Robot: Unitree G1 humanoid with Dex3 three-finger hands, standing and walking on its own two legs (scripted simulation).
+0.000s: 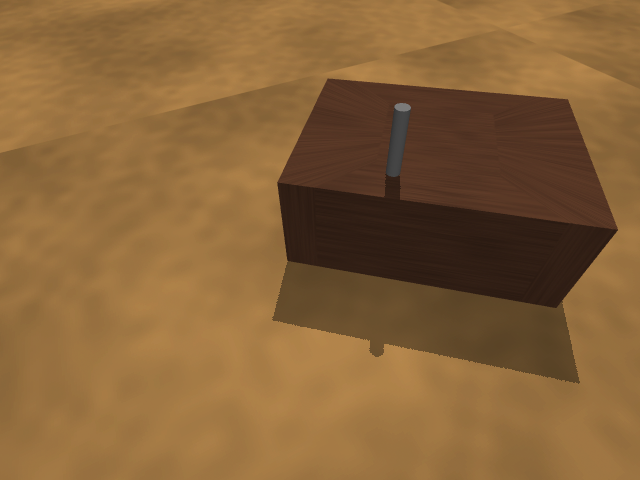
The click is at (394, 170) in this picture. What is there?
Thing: slim round
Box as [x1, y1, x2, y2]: [386, 103, 410, 176]
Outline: 405,103 398,103 394,106 386,166 386,173 391,176 398,175 400,170 410,111 410,106
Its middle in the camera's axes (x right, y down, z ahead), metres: +0.26 -0.31 +1.24
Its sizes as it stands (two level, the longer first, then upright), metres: 0.049 0.049 0.243
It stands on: a support 0.42 m high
